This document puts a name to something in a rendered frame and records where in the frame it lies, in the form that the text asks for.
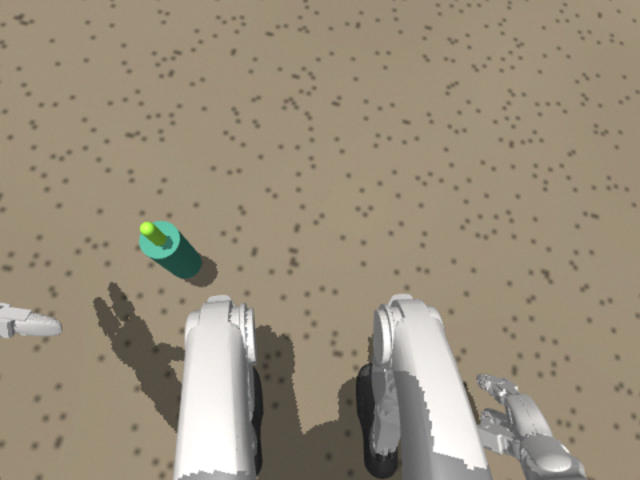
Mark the right robot hand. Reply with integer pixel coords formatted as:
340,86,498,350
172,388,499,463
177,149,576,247
476,374,554,463

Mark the right robot foot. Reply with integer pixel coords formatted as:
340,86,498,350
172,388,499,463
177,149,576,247
356,363,398,479

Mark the bottle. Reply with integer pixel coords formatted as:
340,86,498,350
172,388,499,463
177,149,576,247
139,221,202,279

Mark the right robot arm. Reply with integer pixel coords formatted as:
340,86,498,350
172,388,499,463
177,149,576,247
519,435,588,480

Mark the left robot hand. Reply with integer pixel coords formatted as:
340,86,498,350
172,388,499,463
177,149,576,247
0,302,62,338

